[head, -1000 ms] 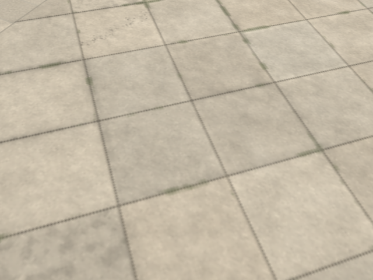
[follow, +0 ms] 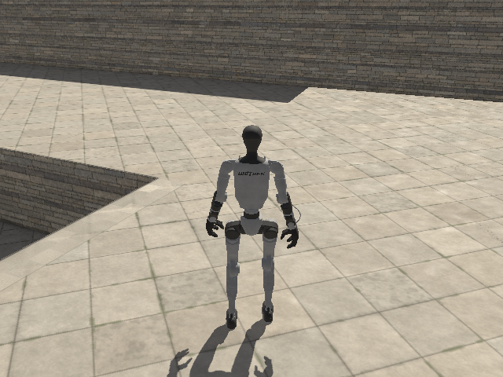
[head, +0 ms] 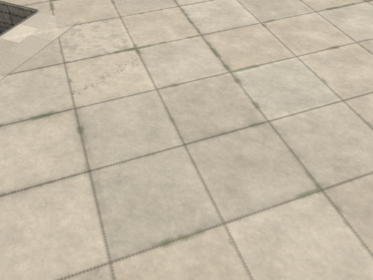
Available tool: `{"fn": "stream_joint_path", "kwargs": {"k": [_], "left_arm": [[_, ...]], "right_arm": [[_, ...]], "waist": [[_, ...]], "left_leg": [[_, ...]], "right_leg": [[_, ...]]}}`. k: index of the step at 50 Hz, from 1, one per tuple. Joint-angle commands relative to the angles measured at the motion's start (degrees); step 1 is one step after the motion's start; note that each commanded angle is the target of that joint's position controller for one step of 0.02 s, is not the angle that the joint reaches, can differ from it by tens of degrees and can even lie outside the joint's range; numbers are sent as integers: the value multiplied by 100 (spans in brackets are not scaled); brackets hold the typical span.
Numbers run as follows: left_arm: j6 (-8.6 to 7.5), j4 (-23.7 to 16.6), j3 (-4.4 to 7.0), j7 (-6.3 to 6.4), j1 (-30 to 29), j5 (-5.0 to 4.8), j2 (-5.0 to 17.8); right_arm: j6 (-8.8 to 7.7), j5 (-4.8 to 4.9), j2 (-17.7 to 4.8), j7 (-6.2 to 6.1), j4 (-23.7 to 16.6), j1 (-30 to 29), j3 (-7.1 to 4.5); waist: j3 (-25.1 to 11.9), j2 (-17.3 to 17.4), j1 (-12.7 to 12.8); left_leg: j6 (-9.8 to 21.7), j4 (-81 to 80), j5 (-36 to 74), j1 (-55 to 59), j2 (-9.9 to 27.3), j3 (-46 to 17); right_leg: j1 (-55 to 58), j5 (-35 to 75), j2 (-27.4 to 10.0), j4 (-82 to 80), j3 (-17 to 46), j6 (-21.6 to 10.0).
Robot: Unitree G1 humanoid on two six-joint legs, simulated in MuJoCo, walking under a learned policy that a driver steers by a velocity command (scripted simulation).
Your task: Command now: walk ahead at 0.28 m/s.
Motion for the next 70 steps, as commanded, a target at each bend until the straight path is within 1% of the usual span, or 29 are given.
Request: {"fn": "stream_joint_path", "kwargs": {"k": [1,4,5,6,8,11,17,22,25,27,28,29,30,31,33,35,40,45,49,52,53,54,55,56,59,62,66,68,70], "left_arm": [[-338,-490,53,-97,-755,-67,322],[-354,146,234,-110,665,-67,621],[-369,363,411,-93,1456,-32,1176],[-418,430,410,-180,1947,9,1367],[-494,230,124,-203,1102,94,617],[-409,224,-9,-208,816,97,431],[-308,411,2,-23,1133,120,794],[-335,637,45,3,1328,4,882],[-267,661,103,10,1140,14,998],[-173,628,92,9,974,81,989],[-151,526,12,5,983,145,847],[-257,475,-213,-59,1726,109,-12],[-424,554,-164,-98,1500,-9,303],[-518,361,-49,-120,984,-170,715],[-534,216,11,-27,396,-77,836],[-363,296,37,18,653,0,635],[-225,38,69,67,-93,109,633],[-280,-126,-61,-46,-903,128,358],[-276,-234,-75,-135,-1277,119,524],[-358,3,38,-152,-595,203,859],[-380,126,129,-111,-160,280,1243],[-328,201,119,-78,124,336,1390],[-239,287,-2,-89,336,263,883],[-197,279,-91,-123,194,161,676],[-128,69,-127,-76,-1011,203,731],[-27,78,-110,-35,-1297,289,752],[27,326,-164,-5,-1037,115,606],[64,387,-139,5,-800,157,623],[79,439,-143,62,-822,184,587]], "right_arm": [[-201,41,-1077,18,-199,25,-243],[-204,61,-892,101,-410,-581,-202],[-264,56,-579,92,-602,-783,-124],[-370,34,-517,63,-790,-831,-102],[-444,192,-683,167,-713,-613,-168],[-406,53,-571,240,-690,-716,-227],[-298,-35,-165,304,-1123,-1804,-89],[-301,30,-359,367,-1392,-2369,-80],[-355,26,-605,426,-1408,-2105,-181],[-334,37,-951,386,-1012,-729,-408],[-308,8,-1274,334,-761,327,-530],[-293,-112,-1744,342,-609,902,-617],[-311,-63,-1284,370,-635,707,-469],[-355,-38,-1005,375,-716,120,-380],[-419,-132,-669,405,-899,-769,-273],[-460,-199,-450,434,-857,-953,-203],[-462,-194,-765,267,-624,-388,-232],[-319,-166,-814,151,-476,34,-180],[-170,-131,-810,116,-317,165,-169],[-79,-76,-820,86,-311,-19,-191],[-108,-162,-747,83,-345,188,-161],[-173,-244,-203,124,-225,963,-3],[-157,-174,-115,137,-113,1028,61],[-83,-67,-555,144,-182,673,-58],[228,-62,-579,-27,-308,4,-150],[341,-120,-283,-115,-172,192,-98],[360,-280,-329,-51,-64,212,-105],[340,-227,-814,-64,-160,-71,-176],[201,-204,-547,-46,-123,-286,-127]], "waist": [[1123,886,-9],[571,449,692],[302,-925,907],[-28,-1818,986],[296,-736,457],[398,-436,270],[681,-456,441],[898,-591,449],[588,-645,148],[-296,-712,-550],[-1006,-333,-926],[-1877,1319,-503],[-1959,1253,-585],[-1003,981,-439],[-223,174,-49],[-137,379,281],[329,107,233],[101,216,-27],[62,307,-97],[-281,215,323],[-762,-130,358],[-1526,-960,43],[-2000,-1400,283],[-1762,-1018,314],[-563,-571,11],[-457,-899,-138],[-356,-650,-191],[198,53,176],[341,415,211]], "left_leg": [[1280,-2203,-1469,-415,1803,-2500],[615,-993,508,-1362,848,-1012],[134,1053,1191,-2298,1,55],[12,2730,-417,-3281,-407,-139],[347,3715,-54,-3820,163,-668],[375,3032,1011,-3539,562,-428],[-52,981,2108,-3186,349,-2],[119,-47,2582,-2691,199,-35],[390,-272,2190,-2133,37,34],[635,-236,1945,-300,-358,320],[914,-143,1670,1403,348,-518],[1844,-1009,16,3161,1814,-3481],[1826,-1965,-704,3041,1932,-4725],[1540,-2031,-648,2262,1828,-3905],[1250,-2251,558,487,1427,-2449],[1152,-2522,1123,-289,1082,-1705],[1301,-2775,2819,-412,1003,-977],[920,-2327,4507,-252,597,-73],[936,-1836,4529,501,867,-294],[673,-837,4624,815,722,-403],[430,-73,4056,437,365,-236],[78,1121,1805,-920,-102,-61],[-178,2201,-1189,-1432,-384,-217],[-235,2634,-1718,-1664,-229,-510],[-354,2185,-910,-1573,175,-461],[-365,997,-89,-552,51,-168],[-66,-536,1407,295,-1,-27],[233,-965,228,-613,301,-363],[168,-1411,-363,-1443,262,-453]], "right_leg": [[-1056,-34,-185,155,-129,-196],[1491,614,-86,-1184,11,-357],[2418,137,-1028,-2043,1832,-833],[3079,432,-2111,-2798,3937,-1463],[2712,958,-2042,-2663,3014,-1250],[2259,2052,-1499,-2936,1567,-819],[1506,2492,-1236,-3294,660,-819],[1624,2378,-1488,-3384,458,-738],[2148,3678,-1638,-2768,331,-564],[1918,5349,-1316,-1076,29,-346],[763,4257,-1023,607,-135,-149],[-1366,661,100,2930,-82,245],[-2008,-783,131,3855,794,131],[-2559,-451,-206,4150,726,1],[-2095,539,-800,3534,501,-93],[-1435,879,-1043,3062,548,-102],[-2067,1749,-1087,1784,373,218],[-1223,3047,-620,-124,-37,294],[-1135,2719,-459,-773,80,188],[-164,3019,-287,-1628,33,-88],[907,5287,-756,-1418,430,-294],[2736,7055,-1772,-881,1428,-1102],[3033,7085,-2364,-1065,2166,-1709],[2560,5672,-2188,-1326,2138,-1594],[551,2511,-1684,-2189,1589,-1011],[-384,1501,-1250,-2489,1029,-819],[-722,-410,-913,-2461,731,-317],[-476,-470,-448,-2239,345,92],[428,459,-318,-1728,148,160]]}}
